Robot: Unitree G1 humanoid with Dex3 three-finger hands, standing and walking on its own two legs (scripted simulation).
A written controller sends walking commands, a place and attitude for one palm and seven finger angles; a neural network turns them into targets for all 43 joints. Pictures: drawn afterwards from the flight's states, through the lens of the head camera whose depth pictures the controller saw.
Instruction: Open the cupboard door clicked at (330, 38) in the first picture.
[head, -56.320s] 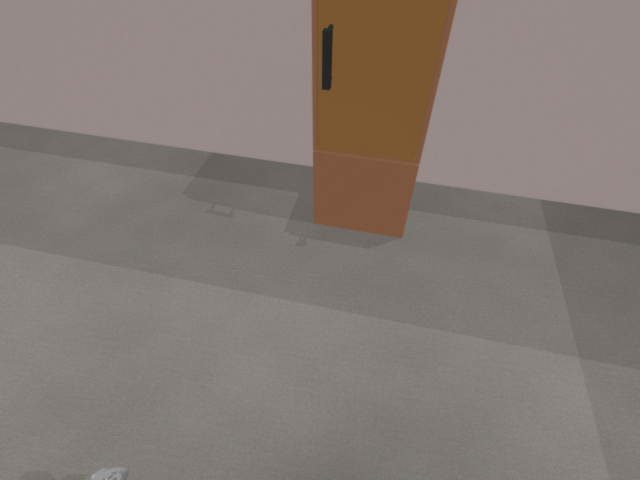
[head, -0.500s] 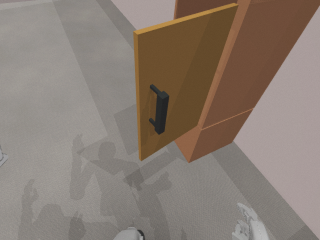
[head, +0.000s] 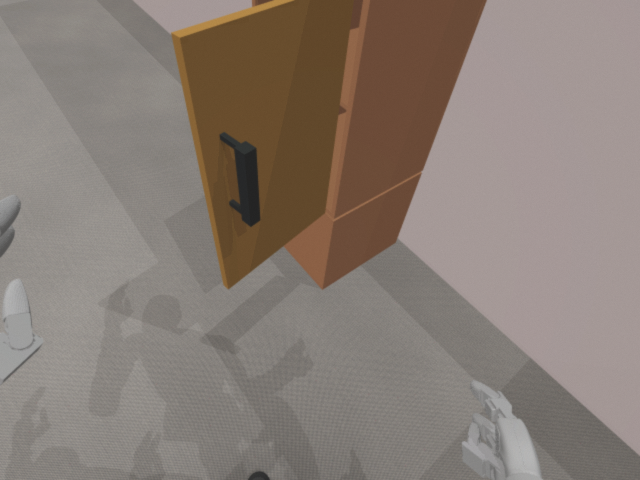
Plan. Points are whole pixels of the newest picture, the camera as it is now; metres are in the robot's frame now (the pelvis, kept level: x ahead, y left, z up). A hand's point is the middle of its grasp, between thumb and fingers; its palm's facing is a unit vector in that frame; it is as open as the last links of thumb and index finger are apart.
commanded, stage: stop stepping back and stand still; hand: left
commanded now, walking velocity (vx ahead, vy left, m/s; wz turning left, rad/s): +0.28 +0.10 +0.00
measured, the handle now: (239, 181) +0.58 +0.16 +0.00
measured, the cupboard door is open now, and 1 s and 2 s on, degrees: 100 100 100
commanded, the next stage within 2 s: let the arm hang, fingers relaxed in 0.64 s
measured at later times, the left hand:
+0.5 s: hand out of the picture +0.10 +0.26 +0.17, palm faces +0.52 -0.71 -0.47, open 7.5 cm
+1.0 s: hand out of the picture +0.01 +0.15 -0.16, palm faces +0.07 -0.98 -0.20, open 7.4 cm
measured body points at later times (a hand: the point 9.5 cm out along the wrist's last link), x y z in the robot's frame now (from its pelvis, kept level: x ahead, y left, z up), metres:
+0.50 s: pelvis -0.07 -0.02 -0.01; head -0.09 -0.02 +0.44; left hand +0.07 +0.30 +0.20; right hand +0.08 -0.26 -0.09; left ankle -0.08 +0.12 -0.74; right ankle -0.04 -0.11 -0.74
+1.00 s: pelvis -0.07 -0.03 -0.02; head -0.06 -0.03 +0.43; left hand +0.01 +0.20 -0.14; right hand +0.06 -0.26 -0.15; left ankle -0.07 +0.10 -0.74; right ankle -0.05 -0.13 -0.74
